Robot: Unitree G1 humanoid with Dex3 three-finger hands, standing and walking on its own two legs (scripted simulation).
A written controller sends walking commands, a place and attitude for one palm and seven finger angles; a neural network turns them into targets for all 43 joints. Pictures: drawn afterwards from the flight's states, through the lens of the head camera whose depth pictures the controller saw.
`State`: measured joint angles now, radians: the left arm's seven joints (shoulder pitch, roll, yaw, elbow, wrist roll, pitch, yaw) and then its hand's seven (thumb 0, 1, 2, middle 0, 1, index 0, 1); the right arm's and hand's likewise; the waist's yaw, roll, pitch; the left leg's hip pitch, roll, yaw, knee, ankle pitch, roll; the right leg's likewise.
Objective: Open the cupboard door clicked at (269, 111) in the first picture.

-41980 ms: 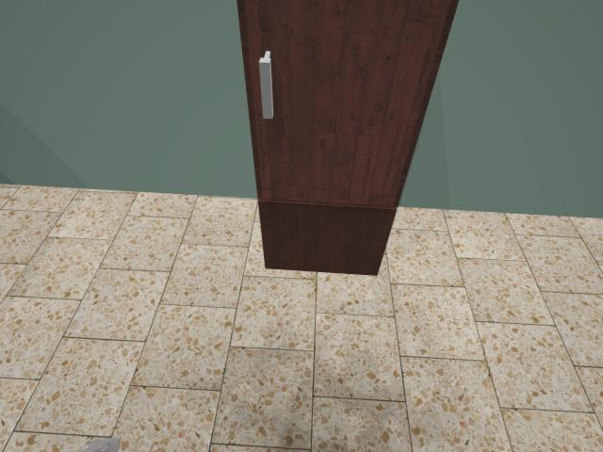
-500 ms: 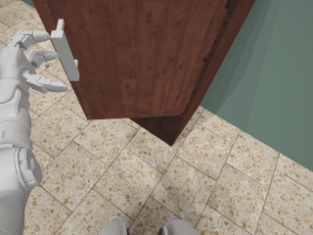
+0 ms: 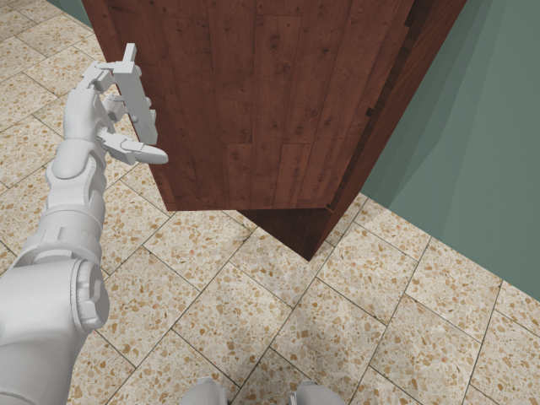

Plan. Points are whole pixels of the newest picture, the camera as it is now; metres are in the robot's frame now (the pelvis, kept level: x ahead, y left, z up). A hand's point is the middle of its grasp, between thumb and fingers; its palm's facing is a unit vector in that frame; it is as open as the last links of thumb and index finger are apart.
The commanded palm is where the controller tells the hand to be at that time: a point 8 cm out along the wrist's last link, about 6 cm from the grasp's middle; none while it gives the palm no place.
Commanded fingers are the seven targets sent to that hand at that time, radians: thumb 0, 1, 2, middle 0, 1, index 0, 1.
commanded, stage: slide the fingers in behind the handle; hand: left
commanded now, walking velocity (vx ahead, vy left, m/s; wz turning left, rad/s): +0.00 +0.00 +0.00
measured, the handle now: (140, 97) +0.55 +0.16 +0.11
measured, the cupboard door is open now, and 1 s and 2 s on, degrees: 40 40 45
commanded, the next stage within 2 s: close the thumb around the handle in 0.76 s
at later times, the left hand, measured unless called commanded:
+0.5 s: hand (154, 118) +0.51 +0.14 +0.10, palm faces +0.02 -1.00 -0.01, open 13.9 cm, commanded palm +0.48 +0.18 +0.11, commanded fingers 0.00 -0.50 0.30 -0.30 -1.20 -0.30 -1.20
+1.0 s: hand (154, 118) +0.51 +0.14 +0.10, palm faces +0.00 -1.00 +0.00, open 13.5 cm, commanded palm +0.48 +0.19 +0.11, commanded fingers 0.00 -0.05 0.49 -0.33 -1.25 -0.33 -1.25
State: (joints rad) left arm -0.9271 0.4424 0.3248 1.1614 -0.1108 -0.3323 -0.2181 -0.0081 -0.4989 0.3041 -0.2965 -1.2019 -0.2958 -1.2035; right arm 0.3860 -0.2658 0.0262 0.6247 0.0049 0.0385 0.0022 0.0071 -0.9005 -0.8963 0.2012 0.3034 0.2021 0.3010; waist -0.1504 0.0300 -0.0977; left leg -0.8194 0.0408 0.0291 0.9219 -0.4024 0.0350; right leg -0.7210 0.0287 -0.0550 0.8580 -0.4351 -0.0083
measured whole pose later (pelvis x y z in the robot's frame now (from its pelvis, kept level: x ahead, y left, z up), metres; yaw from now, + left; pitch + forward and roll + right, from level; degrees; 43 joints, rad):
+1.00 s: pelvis +0.00 -0.01 +0.00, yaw +0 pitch +17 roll -2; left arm -0.93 0.41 0.31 1.17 -0.11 -0.35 -0.16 -0.01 -0.42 0.34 -0.30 -1.21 -0.31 -1.22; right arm 0.40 -0.27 0.02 0.64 0.00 0.03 0.01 0.01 -0.90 -0.90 0.20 0.30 0.20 0.30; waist -0.16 0.03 -0.09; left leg -0.81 0.04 0.02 0.90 -0.40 0.02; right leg -0.72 0.04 -0.06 0.86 -0.44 -0.03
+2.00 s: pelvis +0.01 -0.01 +0.01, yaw -1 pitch +14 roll -1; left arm -0.65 0.32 0.29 0.90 -0.16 -0.34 -0.15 0.01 0.72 0.76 -0.36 -1.35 -0.35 -1.35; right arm 0.42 -0.26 0.00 0.61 0.02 0.06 0.02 0.01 -0.90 -0.90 0.20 0.30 0.20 0.30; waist -0.12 0.04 -0.12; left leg -0.71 0.05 0.06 0.86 -0.40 0.02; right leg -0.64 0.04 -0.02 0.82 -0.43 -0.02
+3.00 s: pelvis +0.01 -0.07 +0.02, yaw +4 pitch +3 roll +2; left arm 0.13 -0.10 -0.20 0.00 0.03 -0.10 0.51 0.02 0.47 0.71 -0.35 -1.30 -0.35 -1.31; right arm 0.20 -0.22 0.00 0.58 -0.04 0.08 -0.01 0.02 -0.90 -0.90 0.20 0.30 0.20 0.30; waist -0.01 0.05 -0.07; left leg -0.44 0.02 -0.03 0.73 -0.34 -0.03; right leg -0.38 0.02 -0.10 0.77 -0.46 -0.09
